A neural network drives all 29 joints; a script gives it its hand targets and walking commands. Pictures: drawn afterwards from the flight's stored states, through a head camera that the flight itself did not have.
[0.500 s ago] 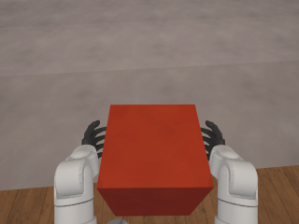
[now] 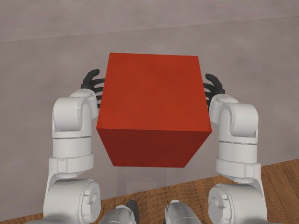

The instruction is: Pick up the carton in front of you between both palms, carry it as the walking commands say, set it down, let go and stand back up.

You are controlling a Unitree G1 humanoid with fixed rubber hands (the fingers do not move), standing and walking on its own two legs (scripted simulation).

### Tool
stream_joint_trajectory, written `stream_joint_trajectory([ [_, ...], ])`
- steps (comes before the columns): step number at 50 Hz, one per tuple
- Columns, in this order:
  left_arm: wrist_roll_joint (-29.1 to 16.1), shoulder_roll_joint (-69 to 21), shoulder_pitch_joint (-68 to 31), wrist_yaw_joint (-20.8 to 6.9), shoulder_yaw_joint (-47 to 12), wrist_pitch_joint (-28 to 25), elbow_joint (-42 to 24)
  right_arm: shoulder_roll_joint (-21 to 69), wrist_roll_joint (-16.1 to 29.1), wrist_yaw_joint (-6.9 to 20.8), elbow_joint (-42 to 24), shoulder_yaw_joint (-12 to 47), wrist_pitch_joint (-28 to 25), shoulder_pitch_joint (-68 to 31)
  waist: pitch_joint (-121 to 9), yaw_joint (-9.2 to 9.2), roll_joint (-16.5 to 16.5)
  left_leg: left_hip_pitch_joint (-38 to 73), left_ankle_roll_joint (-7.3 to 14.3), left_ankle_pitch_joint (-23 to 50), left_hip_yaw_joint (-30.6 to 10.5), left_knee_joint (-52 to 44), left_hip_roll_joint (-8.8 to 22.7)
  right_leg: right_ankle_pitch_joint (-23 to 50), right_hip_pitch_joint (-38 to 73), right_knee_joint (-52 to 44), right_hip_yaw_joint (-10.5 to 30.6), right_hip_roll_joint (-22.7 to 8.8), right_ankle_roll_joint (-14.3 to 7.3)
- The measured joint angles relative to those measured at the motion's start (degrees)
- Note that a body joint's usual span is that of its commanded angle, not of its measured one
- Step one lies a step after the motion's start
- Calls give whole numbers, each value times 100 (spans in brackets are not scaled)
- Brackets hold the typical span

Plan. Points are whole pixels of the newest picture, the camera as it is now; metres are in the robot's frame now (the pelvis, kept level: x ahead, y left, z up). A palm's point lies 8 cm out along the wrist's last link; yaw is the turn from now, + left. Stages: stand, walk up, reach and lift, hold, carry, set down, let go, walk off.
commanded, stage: carry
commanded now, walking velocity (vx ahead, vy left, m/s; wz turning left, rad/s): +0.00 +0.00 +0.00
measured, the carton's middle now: (151, 116) +0.38 -0.01 +0.01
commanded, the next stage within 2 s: none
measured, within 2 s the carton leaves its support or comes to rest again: neither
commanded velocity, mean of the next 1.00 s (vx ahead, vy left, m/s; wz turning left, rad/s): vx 0.18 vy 0.00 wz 0.00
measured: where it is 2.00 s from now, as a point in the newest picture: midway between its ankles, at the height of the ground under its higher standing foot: (122, 141)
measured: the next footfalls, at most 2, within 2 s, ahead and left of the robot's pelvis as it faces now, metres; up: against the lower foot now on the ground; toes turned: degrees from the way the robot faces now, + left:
right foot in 0.12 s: +0.14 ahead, -0.13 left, +0.00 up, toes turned -1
left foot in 1.38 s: +0.38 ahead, +0.13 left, -0.10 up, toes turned +5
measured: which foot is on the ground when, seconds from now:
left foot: down 0.00-0.92, up 0.94-1.00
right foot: up 0.00-0.10, down 0.12-1.00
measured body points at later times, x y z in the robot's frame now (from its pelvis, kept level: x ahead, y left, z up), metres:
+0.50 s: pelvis +0.11 -0.02 +0.01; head +0.16 -0.02 +0.46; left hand +0.48 +0.16 +0.11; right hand +0.50 -0.15 +0.12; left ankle +0.07 +0.05 -0.72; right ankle +0.10 -0.13 -0.72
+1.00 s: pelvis +0.14 -0.04 -0.01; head +0.12 -0.05 +0.44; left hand +0.49 +0.12 +0.11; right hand +0.50 -0.18 +0.11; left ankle +0.07 +0.05 -0.70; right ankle +0.10 -0.13 -0.73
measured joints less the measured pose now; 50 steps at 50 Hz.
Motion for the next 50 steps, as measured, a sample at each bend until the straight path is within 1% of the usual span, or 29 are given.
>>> stream_joint_trajectory([
  [4, 29, -185, 180, 3, 92, -112, -562, 162, -17, -1, -555, -99, -104, 164, 64, -16, 32, 98, -59, -271, -95, 121, -40, 695, 8, -1275, -16, 0, -1],
  [6, 30, -269, 307, 2, 117, -147, -820, 220, -12, -1, -789, -101, -123, 259, 15, 18, 32, 132, -104, -495, -118, 326, -75, 1441, 244, -1989, -145, -10, -40],
  [7, 34, -323, 380, 3, 133, -184, -920, 212, 1, 0, -865, -80, -132, 289, -1, 44, 124, 142, -133, -629, -154, 463, -35, 1657, 337, -2103, -202, 18, 1],
  [8, 44, -367, 445, 3, 138, -218, -985, 203, 18, 0, -908, -65, -136, 318, -22, 68, 215, 163, -164, -728, -186, 556, 11, 1628, 384, -2074, -237, 55, 27],
  [10, 79, -439, 536, 3, 144, -246, -988, 178, 44, 1, -895, -52, -122, 377, -121, 118, 310, 239, -259, -622, -235, 618, 72, 1426, 443, -1972, -281, 109, 0],
  [13, 106, -457, 607, 1, 127, -251, -862, 140, 45, 5, -757, -28, -84, 404, -273, 163, 272, 425, -305, -908, -280, 501, 52, 1313, 495, -1855, -307, 113, -93],
  [15, 88, -404, 624, 0, 95, -249, -773, 125, 27, 8, -640, -4, -73, 372, -349, 166, 233, 512, -295, -907, -308, 416, 36, 1353, 515, -1791, -340, 100, -147],
  [19, 14, -268, 616, -1, 54, -208, -570, 139, -47, 12, -430, 55, -59, 351, -516, 196, 175, 614, -253, -753, -345, 381, 35, 1353, 754, -2019, -392, 96, -128],
  [21, -20, -217, 582, -1, 45, -185, -439, 135, -82, 13, -344, 79, -36, 350, -623, 238, 160, 657, -284, -720, -349, 360, 41, 1323, 884, -2200, -398, 105, -125],
  [24, -37, -170, 509, -1, 13, -172, -192, 84, -95, 16, -179, 95, 2, 331, -778, 282, 169, 734, -357, -751, -364, 305, 53, 1319, 930, -2211, -412, 119, -163],
  [26, -30, -154, 479, -1, -15, -161, -26, 48, -89, 18, -50, 94, 33, 322, -885, 283, 180, 821, -393, -825, -382, 202, 52, 1291, 944, -2176, -424, 125, -174],
  [29, -30, -109, 450, -2, -56, -135, 199, 12, -84, 21, 171, 101, 58, 297, -1025, 246, 178, 896, -385, -957, -404, 130, 46, 1181, 965, -2130, -440, 126, -150],
  [33, -41, -55, 448, -2, -89, -99, 436, -10, -76, 22, 419, 144, 58, 317, -1133, 204, 134, 886, -381, -1052, -393, 244, 41, 1004, 1033, -2155, -425, 115, -74],
  [36, -32, -50, 475, -2, -124, -65, 539, -40, -49, 23, 515, 179, 84, 366, -1159, 184, 138, 904, -385, -1089, -383, 338, 50, 980, 1036, -2047, -418, 118, -86],
  [39, -30, -46, 564, -3, -134, -11, 573, -28, -43, 22, 596, 226, 108, 437, -1299, 141, 114, 918, -354, -1206, -358, 485, 23, 755, 976, -1746, -395, 85, -162],
  [42, -43, -39, 650, -6, -93, 9, 675, -10, -66, 23, 754, 297, 114, 482, -1504, 84, 200, 896, -358, -1364, -369, 657, 68, 396, 938, -1515, -427, 110, -277],
  [45, -18, -62, 659, -14, -82, -10, 877, -64, -39, 24, 909, 359, 121, 531, -1644, 78, 339, 922, -445, -1508, -428, 786, 191, 665, 1084, -1684, -523, 194, -221],
  [47, 37, -103, 590, -17, -127, -33, 1021, -161, 41, 26, 961, 360, 136, 545, -1700, 115, 361, 825, -455, -1700, -505, 1105, 239, 555, 1129, -1663, -573, 253, -215],
  [49, 76, -122, 553, -18, -209, -59, 1088, -251, 126, 26, 1009, 348, 127, 523, -1719, 198, 225, 518, -472, -2216, -625, 1822, 120, 428, 1110, -1596, -535, 216, -266],
  [50, 75, -115, 569, -19, -256, -63, 1077, -277, 150, 25, 1045, 341, 124, 488, -1707, 239, 168, 352, -466, -2294, -672, 2106, 69, 411, 1130, -1624, -502, 197, -286],
])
